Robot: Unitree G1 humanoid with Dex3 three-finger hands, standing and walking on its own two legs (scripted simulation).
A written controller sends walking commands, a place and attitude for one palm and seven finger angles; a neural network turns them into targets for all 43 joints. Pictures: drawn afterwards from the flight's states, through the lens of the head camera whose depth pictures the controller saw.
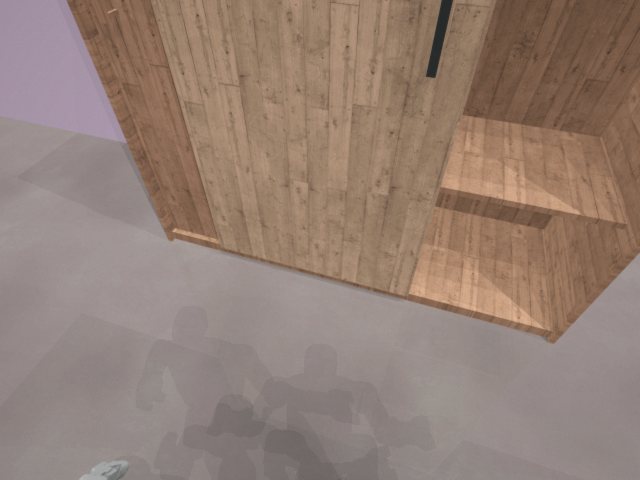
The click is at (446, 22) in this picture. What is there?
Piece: wardrobe's sliding door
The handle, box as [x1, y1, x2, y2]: [426, 0, 452, 77]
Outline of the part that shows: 452,0 441,1 426,76 435,76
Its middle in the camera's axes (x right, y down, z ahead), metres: +0.23 -0.44 +0.71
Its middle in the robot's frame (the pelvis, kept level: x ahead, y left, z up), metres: +0.87 -0.19 +0.25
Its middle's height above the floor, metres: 1.03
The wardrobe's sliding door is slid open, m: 0.50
